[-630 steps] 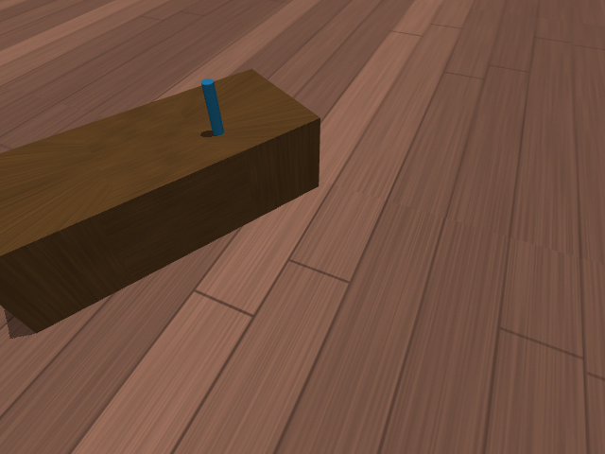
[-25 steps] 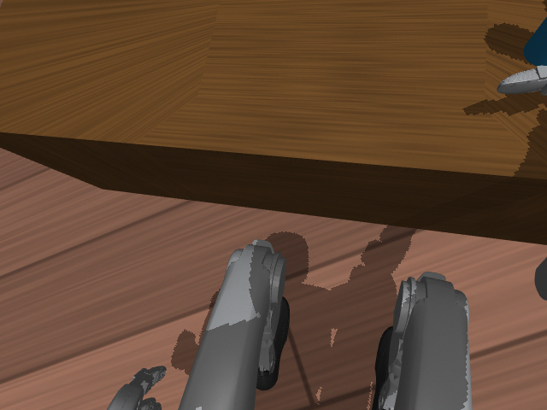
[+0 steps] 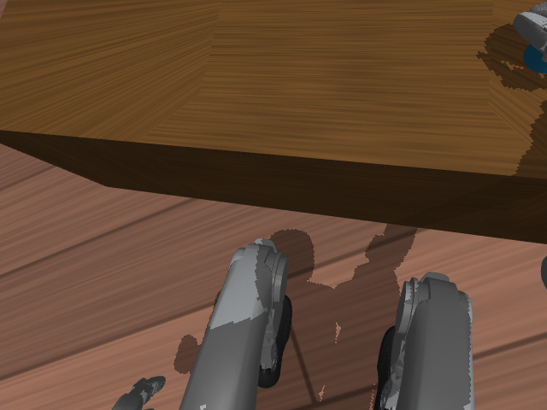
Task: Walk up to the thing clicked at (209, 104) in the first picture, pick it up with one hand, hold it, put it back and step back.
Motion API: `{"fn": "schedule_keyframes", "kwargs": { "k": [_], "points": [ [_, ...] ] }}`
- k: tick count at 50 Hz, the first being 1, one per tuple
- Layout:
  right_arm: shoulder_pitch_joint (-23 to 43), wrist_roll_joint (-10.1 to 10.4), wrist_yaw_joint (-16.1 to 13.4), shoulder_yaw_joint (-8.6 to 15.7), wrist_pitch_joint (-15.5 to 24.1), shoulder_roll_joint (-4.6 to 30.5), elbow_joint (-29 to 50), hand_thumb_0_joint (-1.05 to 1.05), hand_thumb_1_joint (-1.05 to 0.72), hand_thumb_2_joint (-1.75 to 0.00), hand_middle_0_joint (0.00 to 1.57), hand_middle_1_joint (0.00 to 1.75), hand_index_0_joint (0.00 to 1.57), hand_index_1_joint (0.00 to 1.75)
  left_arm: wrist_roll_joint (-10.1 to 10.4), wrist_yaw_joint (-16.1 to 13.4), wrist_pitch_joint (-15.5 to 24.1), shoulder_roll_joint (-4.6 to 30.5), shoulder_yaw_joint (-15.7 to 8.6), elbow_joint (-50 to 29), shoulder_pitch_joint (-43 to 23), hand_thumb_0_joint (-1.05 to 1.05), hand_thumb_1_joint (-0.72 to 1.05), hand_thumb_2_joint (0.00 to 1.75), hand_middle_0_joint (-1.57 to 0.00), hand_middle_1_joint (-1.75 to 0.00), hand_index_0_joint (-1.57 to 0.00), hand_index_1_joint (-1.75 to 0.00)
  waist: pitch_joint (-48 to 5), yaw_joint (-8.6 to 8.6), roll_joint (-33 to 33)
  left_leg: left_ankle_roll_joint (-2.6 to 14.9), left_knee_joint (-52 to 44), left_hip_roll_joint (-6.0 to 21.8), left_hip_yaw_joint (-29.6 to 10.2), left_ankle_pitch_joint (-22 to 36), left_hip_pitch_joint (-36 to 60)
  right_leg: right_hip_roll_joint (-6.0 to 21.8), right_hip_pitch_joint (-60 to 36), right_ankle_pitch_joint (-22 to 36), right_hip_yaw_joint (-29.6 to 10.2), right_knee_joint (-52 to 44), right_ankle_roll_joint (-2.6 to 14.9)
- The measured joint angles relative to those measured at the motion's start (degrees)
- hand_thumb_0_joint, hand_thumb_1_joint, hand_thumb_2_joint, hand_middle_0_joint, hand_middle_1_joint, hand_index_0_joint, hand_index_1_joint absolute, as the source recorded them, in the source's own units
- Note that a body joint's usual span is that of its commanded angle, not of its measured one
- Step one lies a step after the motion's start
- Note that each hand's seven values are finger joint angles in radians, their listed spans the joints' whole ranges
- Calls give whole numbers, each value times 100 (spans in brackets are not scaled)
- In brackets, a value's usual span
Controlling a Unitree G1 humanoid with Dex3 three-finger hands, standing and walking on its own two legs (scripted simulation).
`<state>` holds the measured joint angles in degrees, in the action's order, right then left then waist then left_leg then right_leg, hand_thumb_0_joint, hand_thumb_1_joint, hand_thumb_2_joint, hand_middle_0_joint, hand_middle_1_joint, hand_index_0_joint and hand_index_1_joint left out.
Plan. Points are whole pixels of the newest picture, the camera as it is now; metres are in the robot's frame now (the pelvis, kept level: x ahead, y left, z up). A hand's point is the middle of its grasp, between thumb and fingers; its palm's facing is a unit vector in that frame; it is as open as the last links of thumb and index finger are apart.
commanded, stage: settle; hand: right
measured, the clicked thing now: out of the picture +0.59 -0.22 +0.07
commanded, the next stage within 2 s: lift in 1.18 s
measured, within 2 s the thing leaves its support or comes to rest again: leaves its support in 0.44 s
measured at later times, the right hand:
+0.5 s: hand out of the picture +0.58 -0.21 +0.05, palm faces +0.15 +0.99 -0.04, open 6.0 cm
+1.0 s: hand out of the picture +0.60 -0.21 +0.11, palm faces +0.14 +0.99 -0.03, open 6.0 cm
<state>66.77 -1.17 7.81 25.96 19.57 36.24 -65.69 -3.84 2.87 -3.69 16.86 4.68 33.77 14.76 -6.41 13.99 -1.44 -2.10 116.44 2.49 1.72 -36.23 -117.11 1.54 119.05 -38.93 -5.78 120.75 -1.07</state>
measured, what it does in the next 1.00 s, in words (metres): rises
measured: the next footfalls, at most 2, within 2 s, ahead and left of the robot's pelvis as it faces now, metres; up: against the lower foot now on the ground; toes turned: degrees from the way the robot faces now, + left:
none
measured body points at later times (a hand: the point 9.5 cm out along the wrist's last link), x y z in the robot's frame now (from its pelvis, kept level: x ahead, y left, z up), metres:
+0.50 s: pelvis +0.00 +0.00 +0.03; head +0.24 -0.04 +0.41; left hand +0.04 +0.27 -0.08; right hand +0.57 -0.26 +0.05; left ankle +0.10 +0.14 -0.39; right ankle +0.08 -0.13 -0.39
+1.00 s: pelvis +0.02 +0.00 +0.08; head +0.25 -0.04 +0.47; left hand +0.04 +0.27 -0.02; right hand +0.59 -0.26 +0.11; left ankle +0.10 +0.14 -0.39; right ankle +0.07 -0.13 -0.39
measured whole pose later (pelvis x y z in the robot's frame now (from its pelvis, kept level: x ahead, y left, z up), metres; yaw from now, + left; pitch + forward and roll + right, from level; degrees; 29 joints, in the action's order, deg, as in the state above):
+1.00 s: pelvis +0.02 +0.00 +0.08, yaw +0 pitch +37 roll +5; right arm 63.1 -0.7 6.3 26.5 16.9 34.5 -62.7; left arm -2.7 1.3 -2.5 15.4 3.5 34.5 15.9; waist -7.2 14.1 -1.5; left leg -1.8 101.2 1.5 1.8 -35.1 -103.0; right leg 3.3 104.1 -38.4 -4.2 105.3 -1.0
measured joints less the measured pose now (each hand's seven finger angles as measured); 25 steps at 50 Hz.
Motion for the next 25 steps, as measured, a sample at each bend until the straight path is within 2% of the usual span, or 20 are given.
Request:
{"fn": "schedule_keyframes", "kwargs": {
  "k": [6, 12, 19, 25],
  "points": [
    [80, -28, 26, -8, 87, 26, -84, -1, -6, -82, 101, 95, 104, 96, -24, 9, -27, 35, 17, -30, -2, 1, 90, 90, -19, -30, -20, -30, 33, 4, -2, -7, 45, -8, 5, -5, -24, 4, 25, -13, -12, 53, 1],
    [23, -51, 18, 4, -2, -15, 73, -2, -10, -111, 95, 112, 98, 113, 0, 7, -81, 20, 9, -71, -24, 1, 89, 90, -20, -30, -20, -30, 50, 12, -2, -8, 52, -19, 4, 10, -27, 13, 22, -6, -13, 63, -2],
    [-225, -96, -132, 6, -323, -167, 421, 0, -5, -119, 95, 119, 97, 117, 56, -44, -91, -82, -49, -60, -40, 1, 90, 90, -21, -30, -21, -30, 42, -13, -2, -3, -174, -28, -12, 42, 158, 38, -185, 21, 30, -179, 3],
    [-463, 10, -233, -24, -485, -319, 674, 0, -4, -121, 96, 118, 98, 117, 123, -152, 1, -151, -114, 97, -53, 1, 91, 89, -20, -30, -21, -30, 24, -63, -2, 2, -543, -29, -28, 61, 509, 63, -557, 40, 89, -568, 13]
  ]
}}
